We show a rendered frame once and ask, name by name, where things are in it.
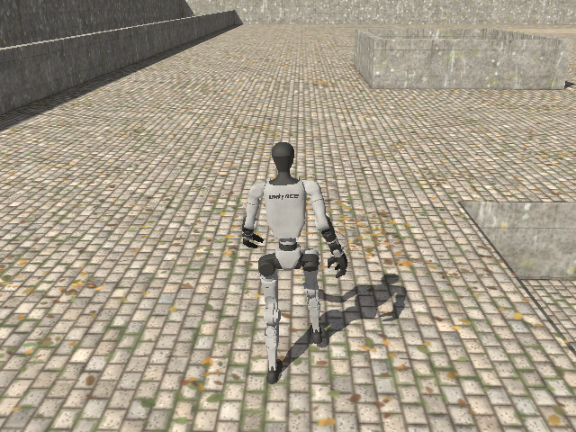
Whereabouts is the robot left thigh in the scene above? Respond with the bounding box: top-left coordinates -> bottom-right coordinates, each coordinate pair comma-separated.
258,253 -> 281,325

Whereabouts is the robot torso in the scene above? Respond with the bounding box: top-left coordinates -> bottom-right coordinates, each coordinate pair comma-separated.
264,176 -> 306,270

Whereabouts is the left robot hand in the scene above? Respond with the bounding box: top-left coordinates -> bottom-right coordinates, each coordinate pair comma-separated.
243,233 -> 264,248

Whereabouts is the robot right forearm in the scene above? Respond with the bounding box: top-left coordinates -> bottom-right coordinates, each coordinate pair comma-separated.
321,216 -> 344,257

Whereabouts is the robot left forearm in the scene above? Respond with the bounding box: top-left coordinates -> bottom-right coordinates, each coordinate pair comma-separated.
242,216 -> 254,240

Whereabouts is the right robot hand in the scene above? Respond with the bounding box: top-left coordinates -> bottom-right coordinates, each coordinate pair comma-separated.
328,253 -> 347,278

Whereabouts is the right robot upper arm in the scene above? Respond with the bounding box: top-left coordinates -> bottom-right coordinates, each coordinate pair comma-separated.
302,180 -> 329,231

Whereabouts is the left robot upper arm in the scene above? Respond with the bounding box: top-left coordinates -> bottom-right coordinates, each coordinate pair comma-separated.
244,182 -> 266,230

